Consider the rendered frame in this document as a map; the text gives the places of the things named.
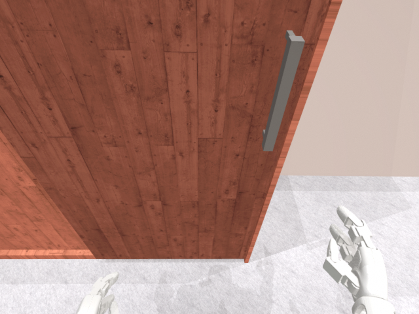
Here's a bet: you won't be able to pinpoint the right robot hand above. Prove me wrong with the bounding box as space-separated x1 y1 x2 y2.
323 205 388 302

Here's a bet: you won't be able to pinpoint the left robot hand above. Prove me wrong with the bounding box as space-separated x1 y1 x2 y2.
76 271 119 314

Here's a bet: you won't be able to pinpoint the wardrobe door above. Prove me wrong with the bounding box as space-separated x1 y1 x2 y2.
0 0 329 259
0 130 88 249

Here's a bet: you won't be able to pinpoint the right robot forearm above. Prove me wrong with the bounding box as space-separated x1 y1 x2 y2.
352 296 396 314

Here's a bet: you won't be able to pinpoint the handle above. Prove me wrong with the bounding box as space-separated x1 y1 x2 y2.
262 30 305 151

